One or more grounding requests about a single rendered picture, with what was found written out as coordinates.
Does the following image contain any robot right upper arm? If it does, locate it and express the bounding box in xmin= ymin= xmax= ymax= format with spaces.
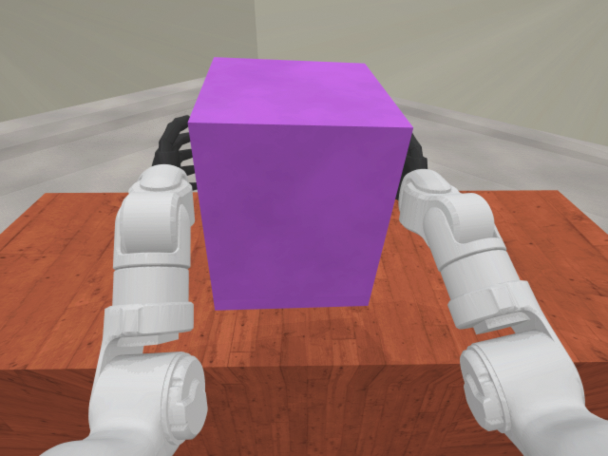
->
xmin=460 ymin=329 xmax=608 ymax=456

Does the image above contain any pedestal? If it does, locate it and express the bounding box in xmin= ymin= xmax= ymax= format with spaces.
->
xmin=0 ymin=190 xmax=608 ymax=456

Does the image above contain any left robot forearm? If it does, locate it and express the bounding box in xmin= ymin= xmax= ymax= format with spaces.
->
xmin=88 ymin=164 xmax=195 ymax=428

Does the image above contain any robot right hand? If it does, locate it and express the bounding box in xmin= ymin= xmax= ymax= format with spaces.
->
xmin=395 ymin=133 xmax=428 ymax=201

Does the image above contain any carton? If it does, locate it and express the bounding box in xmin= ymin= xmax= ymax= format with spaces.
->
xmin=188 ymin=57 xmax=413 ymax=311

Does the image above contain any right robot forearm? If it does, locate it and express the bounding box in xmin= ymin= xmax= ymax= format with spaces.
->
xmin=398 ymin=169 xmax=585 ymax=405

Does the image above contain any robot left upper arm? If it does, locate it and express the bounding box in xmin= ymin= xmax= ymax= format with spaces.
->
xmin=40 ymin=351 xmax=208 ymax=456

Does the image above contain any robot left hand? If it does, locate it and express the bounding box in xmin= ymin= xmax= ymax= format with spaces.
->
xmin=151 ymin=115 xmax=198 ymax=191

